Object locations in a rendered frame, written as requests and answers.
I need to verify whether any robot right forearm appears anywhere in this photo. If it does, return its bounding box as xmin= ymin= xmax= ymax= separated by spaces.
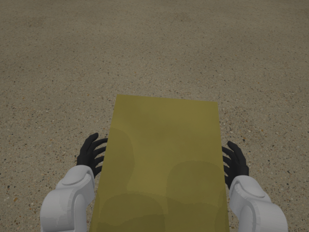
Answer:
xmin=229 ymin=175 xmax=288 ymax=232

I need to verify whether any left robot hand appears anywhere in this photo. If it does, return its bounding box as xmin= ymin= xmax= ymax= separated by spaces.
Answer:
xmin=76 ymin=133 xmax=108 ymax=179

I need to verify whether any robot left forearm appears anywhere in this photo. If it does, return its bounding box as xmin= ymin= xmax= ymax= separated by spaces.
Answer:
xmin=40 ymin=165 xmax=95 ymax=232

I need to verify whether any carton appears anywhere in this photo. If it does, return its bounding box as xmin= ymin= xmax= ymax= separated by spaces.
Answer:
xmin=89 ymin=94 xmax=230 ymax=232

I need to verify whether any right robot hand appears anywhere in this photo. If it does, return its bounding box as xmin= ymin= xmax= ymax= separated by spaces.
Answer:
xmin=222 ymin=141 xmax=249 ymax=190

